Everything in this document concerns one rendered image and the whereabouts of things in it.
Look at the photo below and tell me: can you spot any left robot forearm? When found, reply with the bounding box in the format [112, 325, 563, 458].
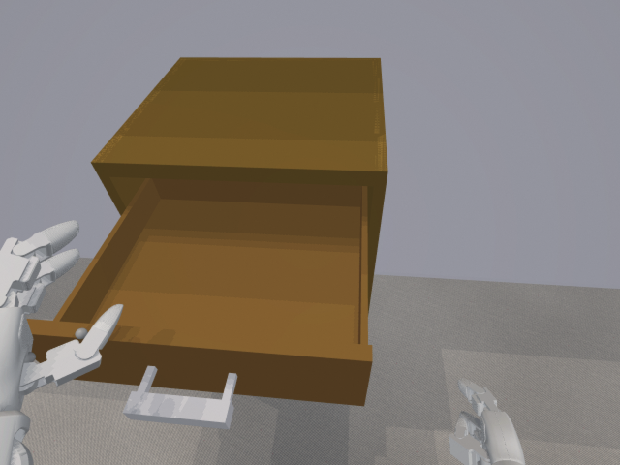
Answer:
[0, 411, 34, 465]

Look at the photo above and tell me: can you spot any cabinet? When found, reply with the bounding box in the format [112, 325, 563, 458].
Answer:
[91, 57, 388, 313]

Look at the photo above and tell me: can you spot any handle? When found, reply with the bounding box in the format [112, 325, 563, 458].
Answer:
[123, 366, 237, 429]

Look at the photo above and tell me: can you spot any robot left hand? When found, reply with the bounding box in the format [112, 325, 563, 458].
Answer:
[0, 220, 124, 412]

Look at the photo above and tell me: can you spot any robot right hand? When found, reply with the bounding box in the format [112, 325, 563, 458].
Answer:
[449, 378, 525, 465]

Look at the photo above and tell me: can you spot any drawer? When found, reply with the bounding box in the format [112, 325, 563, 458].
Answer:
[27, 178, 373, 406]

